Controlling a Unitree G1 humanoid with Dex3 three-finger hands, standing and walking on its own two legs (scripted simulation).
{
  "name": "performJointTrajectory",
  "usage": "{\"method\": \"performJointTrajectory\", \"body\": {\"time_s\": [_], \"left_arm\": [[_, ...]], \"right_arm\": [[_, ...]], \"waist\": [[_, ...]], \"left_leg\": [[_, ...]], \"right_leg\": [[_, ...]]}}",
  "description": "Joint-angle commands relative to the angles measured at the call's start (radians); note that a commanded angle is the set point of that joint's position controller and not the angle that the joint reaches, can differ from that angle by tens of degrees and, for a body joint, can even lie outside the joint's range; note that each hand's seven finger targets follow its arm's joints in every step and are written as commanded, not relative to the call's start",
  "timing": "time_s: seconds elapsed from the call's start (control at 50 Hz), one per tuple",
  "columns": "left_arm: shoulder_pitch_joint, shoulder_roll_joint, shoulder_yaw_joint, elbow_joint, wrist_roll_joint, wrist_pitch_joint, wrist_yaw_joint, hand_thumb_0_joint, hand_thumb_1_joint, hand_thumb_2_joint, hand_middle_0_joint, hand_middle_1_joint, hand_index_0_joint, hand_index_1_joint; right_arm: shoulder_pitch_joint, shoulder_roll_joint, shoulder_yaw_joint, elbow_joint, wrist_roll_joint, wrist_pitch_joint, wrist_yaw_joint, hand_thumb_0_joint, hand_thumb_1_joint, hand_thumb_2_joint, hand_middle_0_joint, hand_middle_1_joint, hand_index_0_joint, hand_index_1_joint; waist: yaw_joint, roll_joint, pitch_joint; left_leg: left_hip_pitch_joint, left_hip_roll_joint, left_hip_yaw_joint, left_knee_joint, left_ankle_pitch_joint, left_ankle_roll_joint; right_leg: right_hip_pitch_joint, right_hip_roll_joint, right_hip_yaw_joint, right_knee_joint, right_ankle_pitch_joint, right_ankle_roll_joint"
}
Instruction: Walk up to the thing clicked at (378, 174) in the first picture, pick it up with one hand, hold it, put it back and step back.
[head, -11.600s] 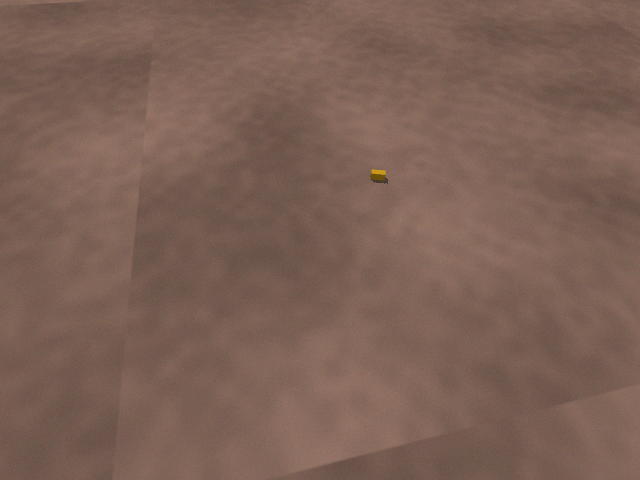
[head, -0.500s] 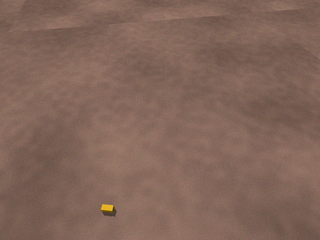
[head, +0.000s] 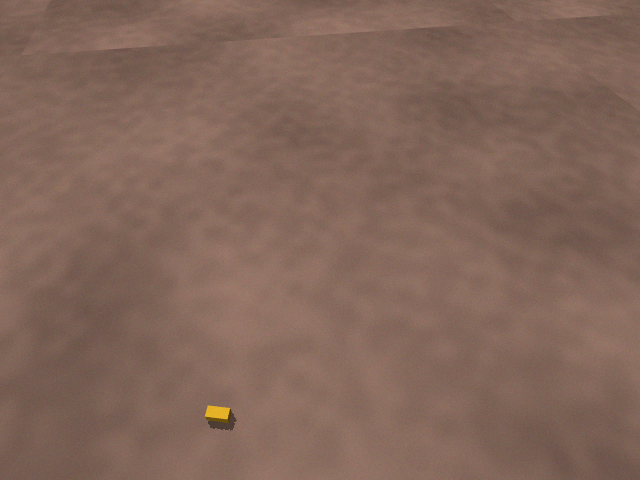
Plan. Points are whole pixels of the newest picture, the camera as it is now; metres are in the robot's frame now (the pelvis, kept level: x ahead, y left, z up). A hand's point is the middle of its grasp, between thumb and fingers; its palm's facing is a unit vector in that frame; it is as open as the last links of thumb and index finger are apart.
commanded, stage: stand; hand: left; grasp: from above
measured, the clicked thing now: (218, 414) +0.42 +0.28 -0.77
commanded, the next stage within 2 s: rise first in 0.82 s
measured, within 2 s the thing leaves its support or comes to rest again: neither
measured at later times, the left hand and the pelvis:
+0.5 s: hand out of the picture +0.08 +0.25 -0.16, palm faces -0.04 -0.94 -0.34, open 7.4 cm; pelvis +0.01 +0.00 +0.00, yaw +0 degrees
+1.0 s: hand out of the picture +0.10 +0.25 -0.16, palm faces +0.03 -0.94 -0.34, open 7.5 cm; pelvis +0.00 +0.00 +0.00, yaw +2 degrees
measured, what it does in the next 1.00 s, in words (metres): stands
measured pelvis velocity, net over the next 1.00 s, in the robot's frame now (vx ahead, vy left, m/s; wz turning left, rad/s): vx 0.00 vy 0.00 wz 0.04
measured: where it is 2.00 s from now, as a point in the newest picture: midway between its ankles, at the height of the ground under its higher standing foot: outside the picture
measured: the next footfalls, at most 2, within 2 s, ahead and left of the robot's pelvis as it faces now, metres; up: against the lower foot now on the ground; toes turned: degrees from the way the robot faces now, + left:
none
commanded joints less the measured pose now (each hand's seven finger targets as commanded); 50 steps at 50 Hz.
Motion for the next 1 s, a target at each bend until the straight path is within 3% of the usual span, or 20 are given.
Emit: {"method": "performJointTrajectory", "body": {"time_s": [0.0,0.08,0.18,0.26,0.32,0.54,0.88,0.9,0.92,0.94,0.96,0.98], "left_arm": [[-0.033,0.201,0.039,-0.054,-0.006,-0.018,0.016,0.000,0.899,0.900,-0.200,-0.300,-0.200,-0.300],[-0.030,0.205,0.040,-0.050,-0.006,-0.016,0.017,0.000,0.899,0.900,-0.200,-0.300,-0.200,-0.300],[-0.031,0.204,0.042,-0.054,-0.005,-0.018,0.020,0.000,0.899,0.900,-0.200,-0.300,-0.200,-0.300],[-0.037,0.208,0.043,-0.053,-0.008,-0.015,0.019,0.000,0.899,0.900,-0.200,-0.300,-0.200,-0.300],[-0.029,0.207,0.042,-0.055,-0.006,-0.018,0.019,0.000,0.899,0.900,-0.200,-0.300,-0.200,-0.300],[-0.043,0.201,0.044,-0.052,-0.005,-0.016,0.020,0.000,0.899,0.900,-0.200,-0.300,-0.200,-0.300],[-0.033,0.200,0.043,-0.053,-0.005,-0.019,0.021,0.000,0.899,0.900,-0.200,-0.300,-0.200,-0.300],[-0.034,0.207,0.044,-0.055,-0.003,-0.019,0.022,0.000,0.840,0.934,-0.197,-0.320,-0.200,-0.316],[-0.385,0.037,0.055,-0.406,-0.050,-0.111,0.036,0.000,0.760,0.913,-0.229,-0.400,-0.203,-0.396],[-0.495,0.090,0.073,-0.310,-0.047,-0.100,0.043,0.000,0.689,0.856,-0.270,-0.463,-0.245,-0.476],[-0.318,0.173,0.133,-0.113,-0.023,-0.058,0.046,0.000,0.609,0.848,-0.272,-0.531,-0.255,-0.548],[-0.240,0.170,0.139,-0.062,-0.010,-0.041,0.029,0.000,0.529,0.856,-0.288,-0.575,-0.260,-0.604]], "right_arm": [[-0.037,-0.219,-0.040,-0.059,0.002,-0.024,-0.015,0.000,-0.900,-0.900,0.200,0.300,0.200,0.300],[-0.038,-0.211,-0.037,-0.058,0.003,-0.022,-0.014,0.000,-0.900,-0.900,0.200,0.300,0.200,0.300],[-0.038,-0.218,-0.040,-0.062,0.004,-0.022,-0.017,0.000,-0.900,-0.900,0.200,0.300,0.200,0.300],[-0.038,-0.208,-0.037,-0.060,0.003,-0.022,-0.017,0.000,-0.900,-0.900,0.200,0.300,0.200,0.300],[-0.044,-0.212,-0.037,-0.062,0.005,-0.023,-0.017,0.000,-0.900,-0.900,0.200,0.300,0.200,0.300],[-0.045,-0.212,-0.037,-0.063,0.004,-0.019,-0.017,0.000,-0.900,-0.900,0.200,0.300,0.200,0.300],[-0.038,-0.214,-0.036,-0.065,0.005,-0.019,-0.017,0.000,-0.900,-0.900,0.200,0.300,0.200,0.300],[-0.043,-0.212,-0.037,-0.066,0.003,-0.019,-0.018,0.000,-0.867,-0.889,0.197,0.298,0.198,0.298],[-0.003,-0.050,0.012,-0.350,0.070,-0.068,-0.035,0.000,-0.910,-0.899,0.200,0.300,0.200,0.300],[0.041,-0.074,0.008,-0.301,0.074,-0.068,-0.045,0.000,-0.855,-0.885,0.200,0.300,0.200,0.300],[0.072,-0.109,-0.004,-0.288,0.069,-0.061,-0.051,0.000,-0.869,-0.890,0.200,0.300,0.200,0.300],[0.082,-0.110,-0.022,-0.310,0.066,-0.051,-0.048,0.000,-0.844,-0.884,0.200,0.300,0.200,0.300]], "waist": [[-0.002,0.014,-0.091],[-0.003,0.011,-0.070],[-0.005,0.020,-0.110],[-0.007,0.014,-0.081],[0.000,0.017,-0.105],[-0.004,0.012,-0.068],[0.000,0.014,-0.088],[0.000,0.006,-0.091],[-0.113,0.027,0.007],[-0.073,-0.012,-0.033],[-0.066,-0.038,-0.016],[-0.032,-0.012,-0.024]], "left_leg": [[0.066,0.131,-0.111,-0.043,0.127,0.022],[0.046,0.124,-0.112,-0.052,0.091,0.020],[0.082,0.130,-0.108,-0.028,0.181,0.022],[0.056,0.127,-0.111,-0.044,0.153,0.015],[0.078,0.132,-0.111,-0.031,0.198,0.016],[0.046,0.123,-0.110,-0.046,0.115,0.015],[0.052,0.127,-0.113,-0.032,0.151,0.020],[0.059,0.126,-0.113,-0.034,0.143,0.019],[-0.118,-0.018,-0.014,0.039,-0.002,0.018],[-0.104,-0.019,-0.015,0.046,-0.029,0.022],[-0.142,-0.023,-0.021,0.070,-0.057,0.023],[-0.172,-0.018,-0.019,0.104,-0.032,0.018]], "right_leg": [[-0.018,-0.112,0.068,-0.038,0.149,-0.045],[-0.027,-0.110,0.067,-0.047,0.126,-0.042],[-0.001,-0.116,0.062,-0.030,0.213,-0.044],[-0.008,-0.111,0.060,-0.031,0.166,-0.045],[0.001,-0.115,0.057,-0.025,0.213,-0.044],[-0.013,-0.112,0.061,-0.049,0.146,-0.043],[0.009,-0.120,0.058,-0.047,0.186,-0.044],[-0.001,-0.117,0.056,-0.047,0.180,-0.044],[-0.209,0.019,-0.044,0.019,0.056,-0.031],[-0.150,0.013,-0.052,0.014,0.007,-0.028],[-0.184,0.023,-0.062,0.032,-0.036,-0.037],[-0.203,0.027,-0.067,0.069,-0.031,-0.042]]}}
